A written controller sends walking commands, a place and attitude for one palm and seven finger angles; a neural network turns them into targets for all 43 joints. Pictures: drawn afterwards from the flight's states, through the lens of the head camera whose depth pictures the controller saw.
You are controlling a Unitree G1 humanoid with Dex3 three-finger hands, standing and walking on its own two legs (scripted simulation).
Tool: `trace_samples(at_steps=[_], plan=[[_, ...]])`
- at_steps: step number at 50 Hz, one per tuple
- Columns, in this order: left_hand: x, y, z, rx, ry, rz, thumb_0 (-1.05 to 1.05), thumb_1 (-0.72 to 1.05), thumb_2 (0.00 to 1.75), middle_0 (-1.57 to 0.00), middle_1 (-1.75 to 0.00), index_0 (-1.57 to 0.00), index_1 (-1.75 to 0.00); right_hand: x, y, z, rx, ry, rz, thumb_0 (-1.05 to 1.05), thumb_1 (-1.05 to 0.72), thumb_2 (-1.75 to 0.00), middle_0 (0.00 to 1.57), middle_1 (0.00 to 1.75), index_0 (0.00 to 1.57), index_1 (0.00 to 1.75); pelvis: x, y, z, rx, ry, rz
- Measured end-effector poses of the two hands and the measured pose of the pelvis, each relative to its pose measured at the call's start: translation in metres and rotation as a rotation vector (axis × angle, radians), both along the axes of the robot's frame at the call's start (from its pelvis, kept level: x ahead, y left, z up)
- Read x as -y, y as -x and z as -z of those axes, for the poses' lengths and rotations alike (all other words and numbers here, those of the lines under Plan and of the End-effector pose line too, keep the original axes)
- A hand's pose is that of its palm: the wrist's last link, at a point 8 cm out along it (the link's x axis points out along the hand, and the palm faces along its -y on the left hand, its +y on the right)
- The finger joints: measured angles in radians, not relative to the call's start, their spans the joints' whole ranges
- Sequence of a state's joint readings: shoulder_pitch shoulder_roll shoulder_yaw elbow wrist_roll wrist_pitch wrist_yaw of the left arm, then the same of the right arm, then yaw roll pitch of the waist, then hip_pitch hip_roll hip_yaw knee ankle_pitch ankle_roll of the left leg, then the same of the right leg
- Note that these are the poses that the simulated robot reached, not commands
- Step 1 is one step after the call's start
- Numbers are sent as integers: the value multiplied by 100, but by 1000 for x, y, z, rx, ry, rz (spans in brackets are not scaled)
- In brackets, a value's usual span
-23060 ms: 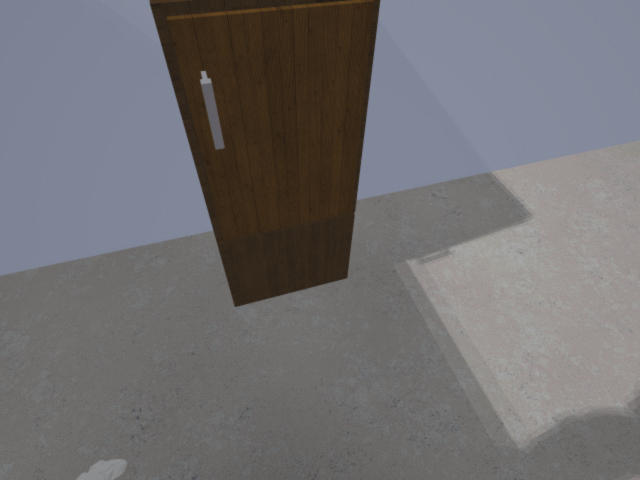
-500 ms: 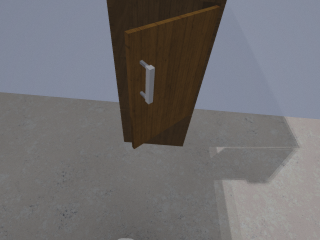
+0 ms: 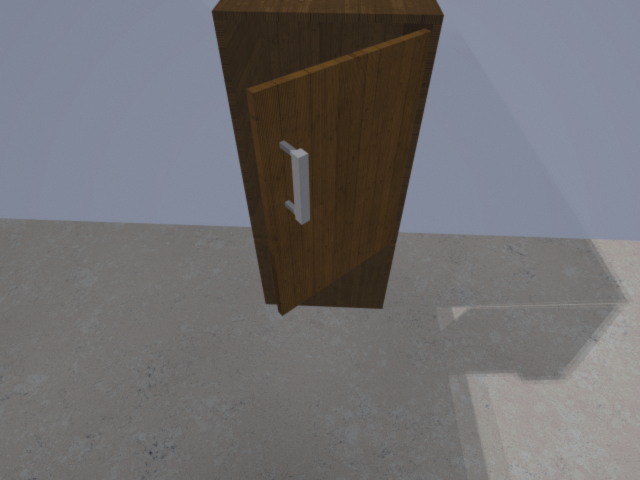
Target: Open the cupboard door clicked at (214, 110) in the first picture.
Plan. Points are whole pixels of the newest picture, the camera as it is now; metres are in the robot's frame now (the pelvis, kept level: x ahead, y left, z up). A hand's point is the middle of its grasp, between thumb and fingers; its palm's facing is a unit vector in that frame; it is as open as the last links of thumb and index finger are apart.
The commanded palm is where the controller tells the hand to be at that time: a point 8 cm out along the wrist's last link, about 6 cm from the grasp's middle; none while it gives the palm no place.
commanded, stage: let the arm hang, fingers relaxed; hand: left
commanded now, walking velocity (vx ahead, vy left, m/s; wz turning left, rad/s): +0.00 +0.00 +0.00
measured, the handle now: (294, 183) +0.58 +0.08 +0.05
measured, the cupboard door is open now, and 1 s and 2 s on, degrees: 42 42 42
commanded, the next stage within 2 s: look to check the result in 0.22 s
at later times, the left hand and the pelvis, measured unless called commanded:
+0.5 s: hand out of the picture -0.03 +0.15 -0.17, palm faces +0.07 -0.98 -0.19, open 7.3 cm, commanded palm none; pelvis +0.02 -0.01 +0.00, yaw +0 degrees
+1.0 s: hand out of the picture +0.00 +0.14 -0.18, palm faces +0.05 -0.98 -0.17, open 7.3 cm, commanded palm none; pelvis +0.03 -0.02 +0.00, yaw -2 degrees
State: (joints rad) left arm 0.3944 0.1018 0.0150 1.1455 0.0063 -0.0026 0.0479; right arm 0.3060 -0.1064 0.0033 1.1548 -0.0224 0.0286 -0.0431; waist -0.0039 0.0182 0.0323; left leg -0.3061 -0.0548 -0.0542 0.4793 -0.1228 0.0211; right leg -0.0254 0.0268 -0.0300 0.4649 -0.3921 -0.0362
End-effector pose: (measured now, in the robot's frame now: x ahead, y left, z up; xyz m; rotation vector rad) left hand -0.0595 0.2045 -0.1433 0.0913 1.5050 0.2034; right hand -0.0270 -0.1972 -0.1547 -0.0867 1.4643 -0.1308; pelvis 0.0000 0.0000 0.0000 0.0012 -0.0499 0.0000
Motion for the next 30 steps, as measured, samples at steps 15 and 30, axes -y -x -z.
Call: trace_samples(at_steps=[15, 30], plan=[[13, -38, 4, 57, 26, 19, 0, 91, 90, -20, -30, -20, -30, 18, -14, -6, 11, 39, -2, 0, -91, -90, 20, 30, 20, 30, 6, -11, -1, -5, -4, 4], [10, -25, -2, -22, -4, 7, 0, 91, 90, -19, -30, -20, -30, 29, -36, -5, 15, 46, -16, 0, -92, -90, 20, 30, 20, 30, 13, -22, -1, -8, -12, 9]])
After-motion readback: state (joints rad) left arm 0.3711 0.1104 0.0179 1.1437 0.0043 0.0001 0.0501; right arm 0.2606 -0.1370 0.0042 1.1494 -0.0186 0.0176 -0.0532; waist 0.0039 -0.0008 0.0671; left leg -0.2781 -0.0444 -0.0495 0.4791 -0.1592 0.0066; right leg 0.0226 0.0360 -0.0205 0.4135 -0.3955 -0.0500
